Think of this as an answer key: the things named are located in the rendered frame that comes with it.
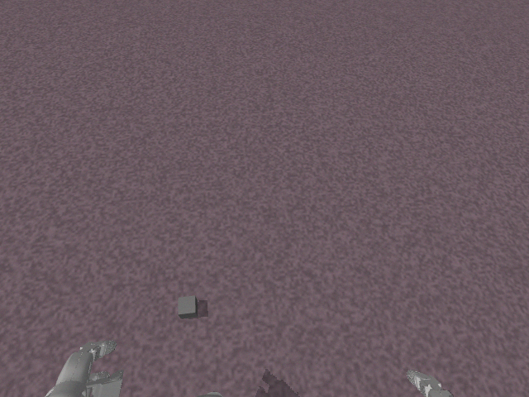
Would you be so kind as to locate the cube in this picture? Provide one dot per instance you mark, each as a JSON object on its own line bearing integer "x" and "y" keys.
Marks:
{"x": 188, "y": 307}

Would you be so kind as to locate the left robot hand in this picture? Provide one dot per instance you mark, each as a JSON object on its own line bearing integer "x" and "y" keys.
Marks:
{"x": 78, "y": 367}

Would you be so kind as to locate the left robot arm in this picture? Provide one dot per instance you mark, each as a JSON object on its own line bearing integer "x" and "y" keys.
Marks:
{"x": 69, "y": 388}

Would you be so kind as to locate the right robot hand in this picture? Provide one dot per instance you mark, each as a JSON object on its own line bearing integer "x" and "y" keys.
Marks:
{"x": 428, "y": 385}

